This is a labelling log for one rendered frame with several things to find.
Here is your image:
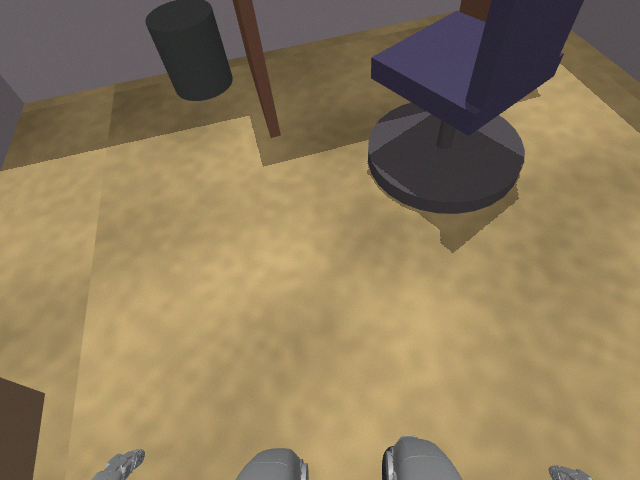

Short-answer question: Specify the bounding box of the office chair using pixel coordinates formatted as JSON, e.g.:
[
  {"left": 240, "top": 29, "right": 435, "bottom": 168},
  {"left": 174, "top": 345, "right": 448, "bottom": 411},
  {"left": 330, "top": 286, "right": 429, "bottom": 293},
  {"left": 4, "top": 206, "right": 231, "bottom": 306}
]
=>
[{"left": 368, "top": 0, "right": 584, "bottom": 214}]

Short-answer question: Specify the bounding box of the left robot hand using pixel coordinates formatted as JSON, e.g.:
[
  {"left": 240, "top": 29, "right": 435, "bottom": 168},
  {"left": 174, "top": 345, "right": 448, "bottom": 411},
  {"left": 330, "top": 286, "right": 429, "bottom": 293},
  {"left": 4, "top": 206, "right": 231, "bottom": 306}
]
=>
[{"left": 92, "top": 449, "right": 145, "bottom": 480}]

